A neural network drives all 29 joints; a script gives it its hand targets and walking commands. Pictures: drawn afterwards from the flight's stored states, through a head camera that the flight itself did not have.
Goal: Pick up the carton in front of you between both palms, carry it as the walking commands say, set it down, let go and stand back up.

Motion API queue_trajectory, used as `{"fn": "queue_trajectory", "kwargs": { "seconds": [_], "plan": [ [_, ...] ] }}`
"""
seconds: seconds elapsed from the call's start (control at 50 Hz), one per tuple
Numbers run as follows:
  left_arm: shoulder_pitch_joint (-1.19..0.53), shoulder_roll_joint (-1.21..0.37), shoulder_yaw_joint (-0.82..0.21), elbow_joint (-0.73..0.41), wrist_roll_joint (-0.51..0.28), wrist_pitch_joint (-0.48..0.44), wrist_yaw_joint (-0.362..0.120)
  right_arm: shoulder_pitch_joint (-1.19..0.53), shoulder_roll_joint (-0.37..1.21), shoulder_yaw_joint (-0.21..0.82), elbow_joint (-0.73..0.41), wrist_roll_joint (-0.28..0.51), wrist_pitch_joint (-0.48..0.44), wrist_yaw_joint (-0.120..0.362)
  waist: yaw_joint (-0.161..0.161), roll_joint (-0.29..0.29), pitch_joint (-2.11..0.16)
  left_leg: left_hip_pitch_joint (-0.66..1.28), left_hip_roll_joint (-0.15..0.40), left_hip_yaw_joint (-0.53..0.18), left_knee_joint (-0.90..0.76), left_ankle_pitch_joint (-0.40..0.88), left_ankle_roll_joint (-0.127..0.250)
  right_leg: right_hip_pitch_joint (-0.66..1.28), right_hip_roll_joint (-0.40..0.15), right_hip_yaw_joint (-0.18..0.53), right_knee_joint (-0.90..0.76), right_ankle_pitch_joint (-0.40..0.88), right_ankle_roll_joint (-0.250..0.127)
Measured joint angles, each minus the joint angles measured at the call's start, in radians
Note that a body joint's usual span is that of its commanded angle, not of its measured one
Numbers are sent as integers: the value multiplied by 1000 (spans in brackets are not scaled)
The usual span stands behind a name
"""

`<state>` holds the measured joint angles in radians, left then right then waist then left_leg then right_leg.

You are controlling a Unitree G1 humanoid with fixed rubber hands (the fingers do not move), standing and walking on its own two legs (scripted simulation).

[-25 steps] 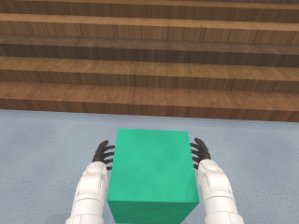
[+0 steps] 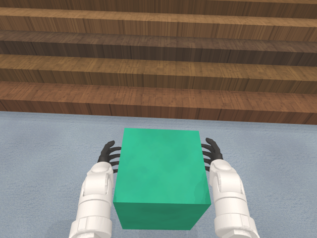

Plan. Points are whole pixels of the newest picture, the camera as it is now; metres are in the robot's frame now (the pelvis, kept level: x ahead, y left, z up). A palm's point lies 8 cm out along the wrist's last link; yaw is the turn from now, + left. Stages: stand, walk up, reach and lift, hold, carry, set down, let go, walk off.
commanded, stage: reach and lift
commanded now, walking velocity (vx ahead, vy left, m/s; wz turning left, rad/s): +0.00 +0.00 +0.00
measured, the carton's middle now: (159, 181) +0.29 +0.00 -0.05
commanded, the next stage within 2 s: hold in 0.50 s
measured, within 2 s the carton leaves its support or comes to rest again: neither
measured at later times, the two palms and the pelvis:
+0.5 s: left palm (104, 165) +0.30 +0.15 +0.03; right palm (216, 161) +0.30 -0.15 +0.04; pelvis +0.01 +0.00 +0.00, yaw +0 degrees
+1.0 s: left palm (102, 165) +0.29 +0.15 +0.05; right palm (219, 161) +0.29 -0.15 +0.06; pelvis +0.00 +0.00 +0.00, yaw +0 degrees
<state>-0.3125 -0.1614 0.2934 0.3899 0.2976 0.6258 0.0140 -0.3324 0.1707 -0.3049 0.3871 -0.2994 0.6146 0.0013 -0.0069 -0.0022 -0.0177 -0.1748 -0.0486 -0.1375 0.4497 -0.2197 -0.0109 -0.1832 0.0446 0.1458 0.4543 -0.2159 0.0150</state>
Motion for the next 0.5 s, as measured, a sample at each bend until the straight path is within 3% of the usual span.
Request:
{"fn": "queue_trajectory", "kwargs": {
  "seconds": [0.5],
  "plan": [
    [70, 14, -76, -90, -27, 77, 13, 63, -17, 72, -85, 23, 66, -2, -1, 1, -2, 86, 7, 1, -68, 10, 3, 86, -5, -5, -68, 10, -4]
  ]
}}
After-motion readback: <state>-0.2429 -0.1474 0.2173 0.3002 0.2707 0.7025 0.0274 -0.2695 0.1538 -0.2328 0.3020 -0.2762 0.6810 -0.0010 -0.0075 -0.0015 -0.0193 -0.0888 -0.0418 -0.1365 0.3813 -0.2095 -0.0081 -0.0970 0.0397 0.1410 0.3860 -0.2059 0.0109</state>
